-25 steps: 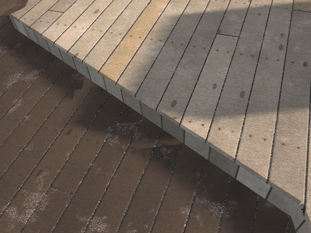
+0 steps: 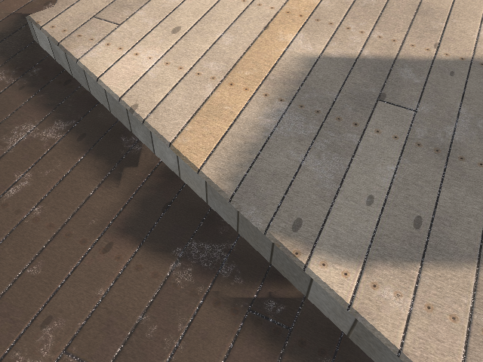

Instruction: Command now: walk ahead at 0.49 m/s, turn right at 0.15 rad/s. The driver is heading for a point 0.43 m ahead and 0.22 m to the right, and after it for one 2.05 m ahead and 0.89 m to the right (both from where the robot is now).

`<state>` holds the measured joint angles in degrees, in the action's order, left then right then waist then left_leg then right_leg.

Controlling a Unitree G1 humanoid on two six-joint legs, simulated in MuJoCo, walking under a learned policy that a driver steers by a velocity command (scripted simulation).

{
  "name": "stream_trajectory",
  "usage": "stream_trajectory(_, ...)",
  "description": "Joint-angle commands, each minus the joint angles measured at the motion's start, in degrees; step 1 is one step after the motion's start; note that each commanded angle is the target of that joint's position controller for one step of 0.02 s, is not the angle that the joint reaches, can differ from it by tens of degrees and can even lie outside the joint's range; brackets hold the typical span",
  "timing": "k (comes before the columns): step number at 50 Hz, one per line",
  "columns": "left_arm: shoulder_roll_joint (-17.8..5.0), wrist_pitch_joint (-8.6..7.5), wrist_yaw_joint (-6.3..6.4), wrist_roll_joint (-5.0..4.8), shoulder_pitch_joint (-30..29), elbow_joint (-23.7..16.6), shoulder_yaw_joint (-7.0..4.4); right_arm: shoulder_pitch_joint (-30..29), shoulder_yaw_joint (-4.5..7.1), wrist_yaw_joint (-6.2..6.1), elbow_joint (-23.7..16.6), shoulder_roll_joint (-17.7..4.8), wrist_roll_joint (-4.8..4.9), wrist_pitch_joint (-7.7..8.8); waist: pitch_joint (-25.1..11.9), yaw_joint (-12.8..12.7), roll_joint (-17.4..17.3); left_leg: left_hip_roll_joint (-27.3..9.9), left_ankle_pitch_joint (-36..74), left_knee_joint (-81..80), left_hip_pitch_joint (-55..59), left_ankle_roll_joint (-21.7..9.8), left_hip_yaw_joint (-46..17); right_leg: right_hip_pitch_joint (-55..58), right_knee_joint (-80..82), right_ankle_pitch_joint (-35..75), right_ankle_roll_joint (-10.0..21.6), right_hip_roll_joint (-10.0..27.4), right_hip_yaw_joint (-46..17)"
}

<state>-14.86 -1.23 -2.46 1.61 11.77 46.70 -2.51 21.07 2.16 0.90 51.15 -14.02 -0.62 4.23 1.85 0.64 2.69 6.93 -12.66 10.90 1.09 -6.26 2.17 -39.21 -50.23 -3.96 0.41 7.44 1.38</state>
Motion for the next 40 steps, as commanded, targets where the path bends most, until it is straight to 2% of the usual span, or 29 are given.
stream_trajectory(1, -2.34, -0.88, -0.32, -0.53, -5.39, -4.25, -0.07, 0.77, 1.12, -0.48, -1.74, -6.77, -0.31, 1.52, 4.0, 1.15, -5.97, -15.81, 25.85, -5.3, -3.62, -3.58, -2.24, 1.36, 6.97, 5.99, 1.12, -2.32, 0.56)
stream_trajectory(4, -2.33, -1.19, -0.54, -0.27, -9.17, -5.79, 0.26, 2.24, 0.82, -1.35, -0.2, -6.95, -0.58, 1.61, 5.0, 1.89, -5.02, -17.67, 31.37, -4.69, 1.8, -2.49, 0.28, 2.03, 13.16, 6.04, 3.29, -4.27, 2.04)
stream_trajectory(6, -2.58, -1.48, -0.41, -0.12, -8.3, -5.9, 0.2, 1.56, 0.71, -1.91, 0.34, -7.81, -0.85, 1.53, 3.23, 0.75, -5.37, -18.38, 46.25, 0.36, 5.35, -1.23, 2.26, 6.17, 15.91, 1.97, 5.3, -7.14, 4.22)
stream_trajectory(8, -4.16, -1.54, 0.17, 0.08, -2.11, -4.28, -0.45, 0.84, 1.06, -2.6, 0.64, -9.83, -1.41, 1.09, -1.33, -2.06, -7.56, -18.82, 64.42, 11.99, 8.75, -0.1, 3.83, 12.7, 16.21, -4.65, 7.68, -11.05, 6.52)
stream_trajectory(9, -5.43, -1.84, 0.41, 0.26, 4.58, -2.35, -1.08, 0.41, 1.3, -2.76, 0.52, -10.76, -1.75, 0.5, -5.02, -4.79, -7.73, -18.62, 65.6, 22.25, 8.27, 0.15, 4.44, 19.18, 18.5, -6.28, 9.01, -12.67, 6.42)
stream_trajectory(10, -7.34, -2.29, 0.77, 1.05, 12.76, -0.1, -2.02, -0.9, 1.32, -2.74, -0.35, -11.36, -1.36, 0.36, -9.12, -8.88, -6.21, -17.28, 55.82, 35.65, 0.77, 0.85, 5.82, 31.37, 22.44, -4.25, 11.05, -11.33, 2.85)
stream_trajectory(11, -15.66, -1.93, 1.69, 1.9, 19.16, 0.4, -4.58, 2.05, 0.12, -2.09, -3.36, -7.22, 0.19, 1.08, -16.81, -9.04, 4.91, -10.82, 28.31, 59.35, -18.76, 3.26, 7.41, 50.55, 21.01, -3.35, 19.19, 4.47, -19.48)
stream_trajectory(12, -15.44, -1.35, 1.32, -0.21, 15.87, 0.18, -4.78, 1.73, 0.37, -1.27, -4.09, -7.05, -0.11, 1.58, -20.57, -6.0, 9.19, -0.65, -16.38, 72.92, -35.48, 4.36, -0.82, 57.84, 30.03, 0.01, 25.28, 12.41, -44.75)
stream_trajectory(13, -14.22, -1.12, 1.02, -1.72, 11.47, -0.15, -4.61, -2.86, 0.25, -0.8, -5.33, -7.83, -1.21, 1.96, -13.14, -5.09, 1.86, -5.87, -11.27, 72.82, -40.92, 3.53, -7.32, 51.8, 32.13, -6.29, 23.28, 10.16, -37.84)
stream_trajectory(14, -10.88, -0.88, 1.09, -1.72, 8.12, -0.71, -3.79, -5.2, -0.02, -0.42, -6.35, -7.68, -0.9, 2.55, -6.54, -3.82, -1.86, -8.56, -6.76, 68.35, -41.17, 3.66, -6.48, 43.33, 34.32, -6.73, 21.13, 8.98, -31.77)
stream_trajectory(15, -8.26, -0.82, 1.23, -1.59, 6.32, -0.62, -3.04, -5.73, -0.07, -0.39, -6.45, -7.17, -1.02, 2.39, -1.59, -1.71, -5.22, -10.45, -5.35, 63.05, -38.74, 4.02, -5.92, 35.7, 36.22, -1.97, 18.71, 6.49, -27.1)
stream_trajectory(16, -6.94, -0.94, 1.49, -1.83, 5.47, -0.38, -2.57, -5.77, -0.17, -0.48, -6.92, -6.88, -1.86, 1.32, 0.15, -0.09, -5.3, -11.39, -5.26, 59.89, -35.61, 5.17, -5.73, 30.49, 37.18, 3.11, 17.34, 4.07, -23.39)
stream_trajectory(18, -7.46, -1.91, 1.54, -1.8, 5.83, -0.2, -2.52, -3.84, -0.61, -0.29, -6.76, -5.48, -2.77, -0.75, -1.18, 1.13, -3.52, -11.86, -4.82, 56.31, -31.84, 6.83, -4.61, 26.91, 37.91, 10.36, 16.68, 1.4, -18.8)
stream_trajectory(20, -9.27, -2.52, 1.57, -1.8, 6.98, 0.22, -3.05, -5.41, -0.78, -0.13, -7.88, -4.9, -2.61, -1.46, -1.39, 1.15, -2.12, -12.06, -2.08, 51.45, -32.49, 8.21, -3.32, 25.58, 38.44, 12.63, 16.32, -0.54, -16.35)
stream_trajectory(25, -9.88, -2.18, 2.0, -1.78, 11.24, 0.62, -3.5, -16.99, -1.06, 0.01, -12.18, -4.52, -2.07, -1.4, -0.3, -3.08, 0.35, -11.09, 9.1, 35.75, -36.1, 10.21, -2.16, 29.09, 37.43, 11.7, 12.54, -3.58, -16.05)
stream_trajectory(28, -10.06, -1.83, 2.43, -1.28, 13.75, 0.72, -3.65, -21.68, -1.46, -0.06, -13.98, -4.4, -1.56, -1.02, -1.15, -5.13, 1.01, -9.18, 10.31, 29.13, -36.13, 9.85, -2.0, 33.75, 33.78, 17.65, 11.65, -3.25, -17.46)
stream_trajectory(30, -10.29, -1.68, 2.64, -0.68, 13.02, -0.16, -3.73, -22.72, -1.58, -0.25, -14.79, -4.93, -1.2, -0.55, -1.94, -5.2, 1.58, -7.54, 9.09, 25.22, -32.99, 8.95, -2.1, 34.7, 30.76, 21.97, 10.84, -2.88, -18.69)
stream_trajectory(32, -10.81, -1.64, 3.07, -0.41, 10.46, -1.48, -3.92, -19.07, -1.1, -0.7, -14.34, -6.86, -0.95, 0.07, -3.27, -2.96, 2.21, -6.49, 6.53, 20.42, -26.28, 7.38, -3.44, 34.51, 27.06, 24.0, 8.9, -2.12, -21.36)
stream_trajectory(33, -10.78, -1.84, 3.03, -0.21, 8.46, -2.25, -3.84, -13.62, -0.73, -1.32, -12.69, -7.49, -0.65, 0.25, -5.68, -0.15, 3.14, -5.04, 4.51, 18.82, -19.48, 6.66, -3.01, 33.84, 22.15, 28.86, 8.09, -2.83, -22.03)
stream_trajectory(34, -10.62, -2.22, 2.6, -0.88, 6.43, -2.81, -3.69, -7.33, -0.31, -1.89, -11.05, -8.5, -1.06, 0.93, -8.37, 3.74, 0.37, -5.57, 7.96, 13.04, -10.82, 5.78, -2.52, 31.77, 13.72, 29.42, 6.64, -5.85, -19.94)
stream_trajectory(35, -7.32, -2.88, 2.19, -2.1, 6.46, -4.23, -2.68, -0.03, 0.77, -2.82, -10.47, -12.31, -2.33, 1.62, -14.61, 6.45, -5.35, -16.04, 3.12, 10.67, 2.19, 3.23, -12.15, 24.44, 0.04, 16.64, 4.84, -9.2, -16.67)
stream_trajectory(36, -0.89, -2.79, 2.5, -3.17, 13.72, -5.81, -1.14, 1.2, 1.89, -3.27, -10.86, -17.32, -3.4, 0.75, -19.25, 2.1, -18.93, -33.06, 9.51, 8.34, 15.07, -3.02, -35.19, 7.38, -14.73, -27.15, 3.3, -17.37, -8.75)
stream_trajectory(37, -6.49, -1.54, 3.2, -1.09, 15.9, -4.46, -1.69, -0.77, 2.39, -2.75, -11.03, -15.25, -2.51, -0.44, -19.21, 0.56, -13.9, -33.86, -3.38, 7.98, 10.73, -6.49, -42.68, 2.67, -23.35, -27.84, 3.61, -12.63, -7.15)
stream_trajectory(38, -7.8, -0.75, 2.92, 0.15, 11.79, -3.74, -2.16, -3.24, 1.11, -2.27, -12.06, -9.23, -2.13, -0.71, -11.77, 1.21, -6.49, -30.19, -13.25, 6.63, 4.12, -5.78, -35.96, 0.31, -28.51, -23.17, 3.22, -10.1, -6.61)
stream_trajectory(39, -6.58, -0.6, 2.16, 0.55, 7.8, -5.16, -1.91, -5.67, 0.26, -1.92, -12.22, -6.51, -2.04, -0.69, -6.31, 1.21, -5.41, -26.62, -12.63, 4.58, -2.16, -4.22, -27.95, -1.11, -30.13, -19.69, 2.76, -8.84, -5.25)
stream_trajectory(40, -5.57, -0.33, 1.46, 0.85, 6.37, -5.87, -1.78, -6.26, -0.02, -1.88, -11.89, -5.82, -2.01, -0.36, -3.72, 0.41, -7.11, -24.0, -8.32, 3.23, -5.66, -2.76, -22.0, -1.91, -30.69, -17.32, 2.53, -7.27, -4.75)
